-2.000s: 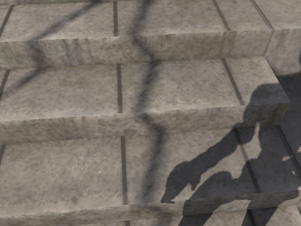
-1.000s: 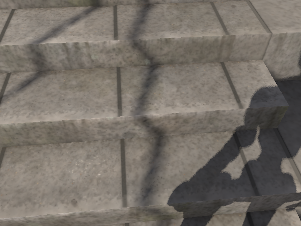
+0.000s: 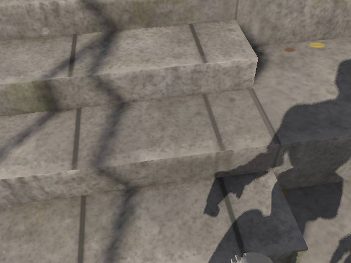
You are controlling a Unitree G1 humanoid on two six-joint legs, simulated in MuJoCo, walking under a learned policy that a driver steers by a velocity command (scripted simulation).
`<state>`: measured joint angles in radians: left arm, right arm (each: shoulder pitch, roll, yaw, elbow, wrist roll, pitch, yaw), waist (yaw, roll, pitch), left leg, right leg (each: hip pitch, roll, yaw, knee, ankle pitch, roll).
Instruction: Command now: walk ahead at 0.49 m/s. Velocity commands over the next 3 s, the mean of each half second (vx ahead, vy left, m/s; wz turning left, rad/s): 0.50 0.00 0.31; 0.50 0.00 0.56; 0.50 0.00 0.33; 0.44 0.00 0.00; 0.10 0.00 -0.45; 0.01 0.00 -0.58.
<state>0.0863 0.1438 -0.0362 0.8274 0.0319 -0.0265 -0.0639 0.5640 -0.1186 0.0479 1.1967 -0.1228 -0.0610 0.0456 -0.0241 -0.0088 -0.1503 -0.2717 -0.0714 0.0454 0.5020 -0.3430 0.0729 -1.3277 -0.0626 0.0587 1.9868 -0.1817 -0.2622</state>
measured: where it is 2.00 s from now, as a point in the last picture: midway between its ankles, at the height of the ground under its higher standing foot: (106, 120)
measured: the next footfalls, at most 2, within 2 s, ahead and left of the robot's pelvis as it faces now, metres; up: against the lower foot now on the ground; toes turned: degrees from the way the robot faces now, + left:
right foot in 0.16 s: +0.27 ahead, -0.14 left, +0.14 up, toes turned -4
left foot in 0.74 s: +0.54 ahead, +0.12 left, +0.28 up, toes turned +20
